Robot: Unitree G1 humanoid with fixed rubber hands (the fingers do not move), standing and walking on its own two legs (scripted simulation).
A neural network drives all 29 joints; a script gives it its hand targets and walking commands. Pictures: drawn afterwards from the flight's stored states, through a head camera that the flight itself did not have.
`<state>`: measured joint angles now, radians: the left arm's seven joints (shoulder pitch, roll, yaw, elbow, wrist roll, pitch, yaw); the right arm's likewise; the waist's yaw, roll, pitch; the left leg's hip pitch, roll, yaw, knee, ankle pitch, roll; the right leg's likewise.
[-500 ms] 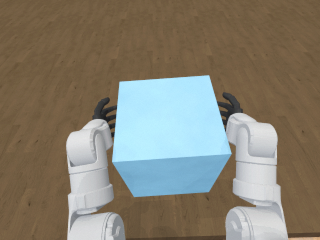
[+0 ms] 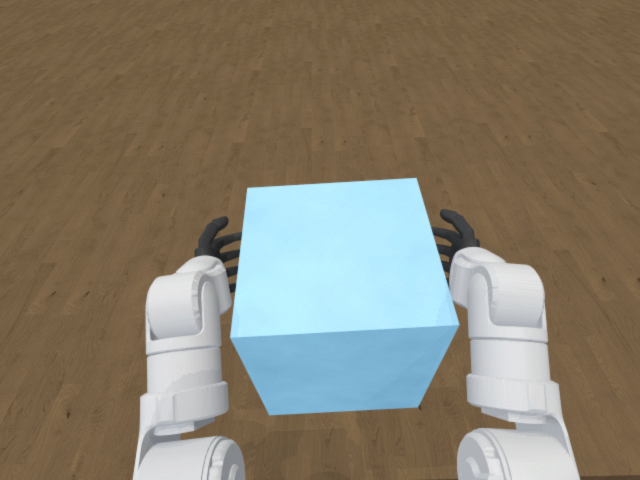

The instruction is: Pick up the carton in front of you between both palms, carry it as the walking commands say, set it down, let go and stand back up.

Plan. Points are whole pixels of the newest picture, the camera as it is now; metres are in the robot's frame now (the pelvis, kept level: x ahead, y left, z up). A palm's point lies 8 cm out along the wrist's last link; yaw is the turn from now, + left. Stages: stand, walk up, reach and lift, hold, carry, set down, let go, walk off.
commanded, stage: carry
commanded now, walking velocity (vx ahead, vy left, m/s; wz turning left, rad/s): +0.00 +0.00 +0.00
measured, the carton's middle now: (338, 304) +0.33 +0.00 +0.05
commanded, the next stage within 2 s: none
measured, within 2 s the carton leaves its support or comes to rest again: neither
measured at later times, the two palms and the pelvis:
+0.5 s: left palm (207, 290) +0.30 +0.15 +0.13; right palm (469, 281) +0.30 -0.15 +0.13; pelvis -0.03 +0.00 +0.00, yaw +0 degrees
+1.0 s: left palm (211, 290) +0.30 +0.15 +0.13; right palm (472, 281) +0.30 -0.15 +0.13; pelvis -0.03 +0.00 +0.00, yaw +0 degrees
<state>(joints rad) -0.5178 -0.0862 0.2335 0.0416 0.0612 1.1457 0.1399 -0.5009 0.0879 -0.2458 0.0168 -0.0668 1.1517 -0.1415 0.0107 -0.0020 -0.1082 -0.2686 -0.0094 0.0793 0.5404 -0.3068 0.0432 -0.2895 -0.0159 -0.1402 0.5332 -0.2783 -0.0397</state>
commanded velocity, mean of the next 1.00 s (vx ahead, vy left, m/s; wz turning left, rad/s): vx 0.00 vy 0.00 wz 0.00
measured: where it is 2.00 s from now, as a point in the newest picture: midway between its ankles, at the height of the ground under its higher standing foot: outside the picture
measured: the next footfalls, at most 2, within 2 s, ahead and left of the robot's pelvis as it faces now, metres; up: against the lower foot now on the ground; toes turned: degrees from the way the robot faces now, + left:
none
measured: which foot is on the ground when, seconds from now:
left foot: down 0.00-1.00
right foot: down 0.00-1.00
